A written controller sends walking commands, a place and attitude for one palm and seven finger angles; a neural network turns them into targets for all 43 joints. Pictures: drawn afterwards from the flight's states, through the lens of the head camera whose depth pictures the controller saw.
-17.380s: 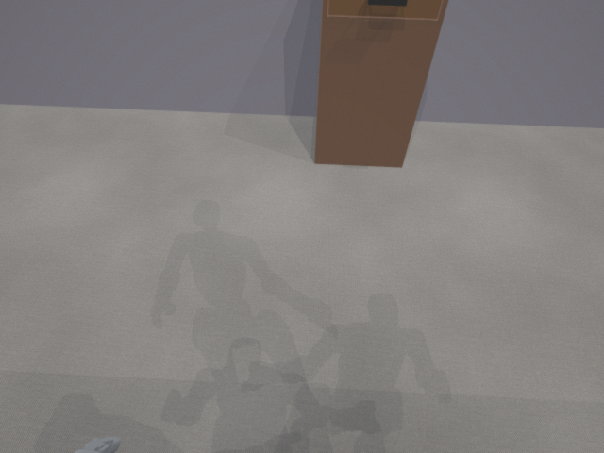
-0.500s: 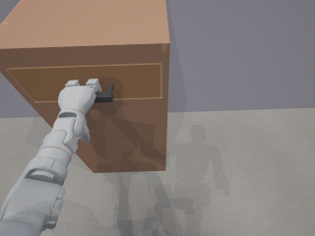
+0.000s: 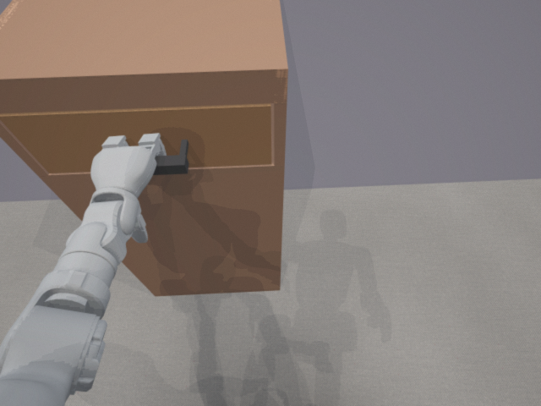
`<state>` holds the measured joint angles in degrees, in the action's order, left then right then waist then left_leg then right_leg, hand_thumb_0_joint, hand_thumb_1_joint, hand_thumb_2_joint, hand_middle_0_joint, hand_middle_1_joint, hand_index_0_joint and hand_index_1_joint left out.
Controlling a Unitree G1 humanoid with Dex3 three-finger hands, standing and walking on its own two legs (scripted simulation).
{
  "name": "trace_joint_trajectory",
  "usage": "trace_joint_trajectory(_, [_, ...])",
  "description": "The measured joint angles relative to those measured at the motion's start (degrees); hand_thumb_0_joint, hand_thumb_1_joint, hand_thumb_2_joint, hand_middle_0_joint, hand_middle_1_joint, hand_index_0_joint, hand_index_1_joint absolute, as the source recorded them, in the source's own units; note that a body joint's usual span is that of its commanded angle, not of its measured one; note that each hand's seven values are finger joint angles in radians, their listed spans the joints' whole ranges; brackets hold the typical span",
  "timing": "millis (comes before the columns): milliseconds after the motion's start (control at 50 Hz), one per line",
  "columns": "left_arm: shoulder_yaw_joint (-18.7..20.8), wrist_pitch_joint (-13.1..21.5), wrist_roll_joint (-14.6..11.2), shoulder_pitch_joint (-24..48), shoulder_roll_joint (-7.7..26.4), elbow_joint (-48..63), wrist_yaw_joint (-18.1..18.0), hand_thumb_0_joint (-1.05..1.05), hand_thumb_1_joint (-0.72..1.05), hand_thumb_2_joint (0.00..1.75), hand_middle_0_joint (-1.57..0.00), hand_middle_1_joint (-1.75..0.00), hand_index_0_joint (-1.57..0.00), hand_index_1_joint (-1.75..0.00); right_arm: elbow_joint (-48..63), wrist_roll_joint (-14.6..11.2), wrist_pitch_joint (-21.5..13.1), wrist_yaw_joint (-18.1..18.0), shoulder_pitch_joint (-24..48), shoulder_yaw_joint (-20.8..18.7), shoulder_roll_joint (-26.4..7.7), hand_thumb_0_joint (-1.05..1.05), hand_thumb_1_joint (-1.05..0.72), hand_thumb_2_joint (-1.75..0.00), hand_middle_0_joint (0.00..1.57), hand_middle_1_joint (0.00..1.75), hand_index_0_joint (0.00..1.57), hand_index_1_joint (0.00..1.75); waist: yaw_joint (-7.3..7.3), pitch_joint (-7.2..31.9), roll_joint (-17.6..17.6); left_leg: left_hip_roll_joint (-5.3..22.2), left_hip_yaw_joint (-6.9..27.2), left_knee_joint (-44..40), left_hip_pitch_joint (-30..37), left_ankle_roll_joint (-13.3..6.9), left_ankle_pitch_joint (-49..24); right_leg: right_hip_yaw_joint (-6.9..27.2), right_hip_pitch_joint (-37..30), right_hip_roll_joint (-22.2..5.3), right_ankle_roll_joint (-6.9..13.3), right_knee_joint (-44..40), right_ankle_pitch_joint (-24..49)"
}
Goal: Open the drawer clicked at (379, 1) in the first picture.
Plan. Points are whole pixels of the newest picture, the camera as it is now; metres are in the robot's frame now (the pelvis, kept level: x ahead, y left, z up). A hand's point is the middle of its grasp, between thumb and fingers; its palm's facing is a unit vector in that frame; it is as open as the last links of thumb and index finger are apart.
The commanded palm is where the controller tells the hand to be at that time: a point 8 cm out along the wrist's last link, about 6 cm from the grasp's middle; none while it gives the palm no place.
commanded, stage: lower the fingers behind the handle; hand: left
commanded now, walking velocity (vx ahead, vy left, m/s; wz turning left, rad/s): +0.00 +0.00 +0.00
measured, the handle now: (146, 156) +0.50 +0.21 +0.05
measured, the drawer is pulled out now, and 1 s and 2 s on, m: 0.00 0.00 0.11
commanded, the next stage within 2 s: close the thumb around the handle in 0.06 s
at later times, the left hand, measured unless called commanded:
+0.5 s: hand (139, 188) +0.45 +0.22 +0.03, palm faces -0.03 -0.04 -1.00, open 10.5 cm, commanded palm +0.42 +0.21 +0.09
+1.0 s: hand (140, 190) +0.44 +0.21 +0.03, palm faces -0.03 -0.03 -1.00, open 5.6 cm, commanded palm +0.41 +0.22 +0.09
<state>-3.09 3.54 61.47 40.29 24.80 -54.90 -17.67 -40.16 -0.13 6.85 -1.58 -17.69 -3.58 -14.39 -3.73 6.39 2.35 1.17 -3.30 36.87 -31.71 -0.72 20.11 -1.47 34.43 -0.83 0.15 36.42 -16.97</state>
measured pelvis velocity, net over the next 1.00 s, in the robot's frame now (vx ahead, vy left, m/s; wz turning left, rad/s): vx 0.01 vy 0.00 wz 0.00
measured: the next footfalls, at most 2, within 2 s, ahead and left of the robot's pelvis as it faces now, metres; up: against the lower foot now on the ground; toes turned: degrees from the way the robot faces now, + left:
none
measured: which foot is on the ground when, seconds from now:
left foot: down 0.00-1.00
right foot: down 0.00-1.00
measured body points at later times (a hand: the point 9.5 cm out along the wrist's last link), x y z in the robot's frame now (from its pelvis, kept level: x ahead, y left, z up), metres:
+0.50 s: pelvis +0.00 +0.00 +0.00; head +0.08 -0.01 +0.44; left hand +0.44 +0.22 +0.08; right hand +0.06 -0.26 -0.14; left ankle -0.03 +0.11 -0.72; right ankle +0.00 -0.12 -0.72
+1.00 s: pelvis +0.01 +0.00 +0.00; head +0.08 -0.02 +0.45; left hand +0.44 +0.21 +0.09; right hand +0.07 -0.27 -0.14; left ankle -0.03 +0.11 -0.72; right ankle +0.00 -0.12 -0.72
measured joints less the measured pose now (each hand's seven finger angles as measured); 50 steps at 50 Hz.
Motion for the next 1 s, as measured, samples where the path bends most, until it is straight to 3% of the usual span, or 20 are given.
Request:
trace_joint_trajectory(280, [-0.86,-0.65,0.01,0.32,-1.09,0.22,-0.73,0.0,-0.44,0.32,-0.31,-1.21,-0.33,-1.2,-0.33,0.33,-0.04,0.64,0.02,-0.3,0.13,0.01,-0.91,-0.9,0.21,0.3,0.2,0.3,0.47,0.45,0.22,-0.25,0.27,0.81,-0.73,-0.22,0.51,-0.21,0.42,-0.27,-0.26,0.44,-0.41])
trace_joint_trajectory(420, [-1.0,-1.03,-0.07,-0.53,-1.32,1.17,-0.44,0.0,-0.19,0.43,-0.32,-1.23,-0.34,-1.23,-0.12,0.34,0.21,0.79,0.05,-0.33,0.3,0.01,-0.91,-0.9,0.21,0.3,0.2,0.3,0.57,0.56,0.37,-0.23,0.2,0.61,-0.21,-0.23,0.62,-0.14,-0.07,-0.23,-0.29,0.23,-0.48])
trace_joint_trajectory(780, [-0.89,-1.16,0.02,-1.99,-1.7,2.91,-0.29,0.0,0.7,0.81,-0.37,-1.33,-0.41,-1.33,0.21,0.24,0.48,0.7,1.1,-0.18,0.14,0.01,-0.91,-0.9,0.2,0.3,0.2,0.3,0.93,0.3,0.4,-0.13,0.28,-0.25,1.14,0.01,0.42,-0.2,-1.23,-0.09,-0.05,-0.22,-0.54])
trace_joint_trajectory(1000, [-0.53,-0.78,0.01,-2.67,-1.32,3.34,-0.18,0.0,0.72,0.8,-0.35,-1.35,-0.41,-1.35,0.34,0.22,0.23,0.36,1.1,-0.34,-0.08,0.01,-0.91,-0.9,0.2,0.3,0.2,0.3,0.88,0.23,0.37,0.0,0.22,-0.49,1.39,0.16,0.36,-0.12,-1.35,0.06,0.08,-0.29,-0.53])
